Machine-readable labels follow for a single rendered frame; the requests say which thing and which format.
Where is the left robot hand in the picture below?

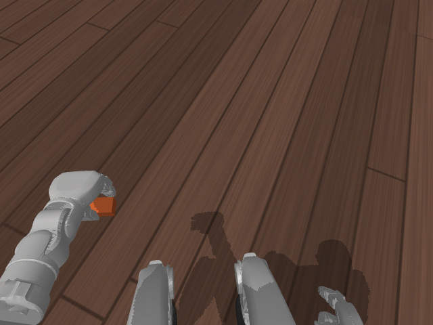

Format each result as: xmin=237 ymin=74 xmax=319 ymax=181
xmin=49 ymin=171 xmax=116 ymax=221

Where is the small box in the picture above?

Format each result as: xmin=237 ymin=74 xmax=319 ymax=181
xmin=90 ymin=197 xmax=116 ymax=217

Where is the left robot arm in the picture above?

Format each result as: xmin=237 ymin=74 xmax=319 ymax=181
xmin=0 ymin=198 xmax=85 ymax=325

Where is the right robot hand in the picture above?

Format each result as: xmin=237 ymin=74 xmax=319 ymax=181
xmin=314 ymin=286 xmax=364 ymax=325

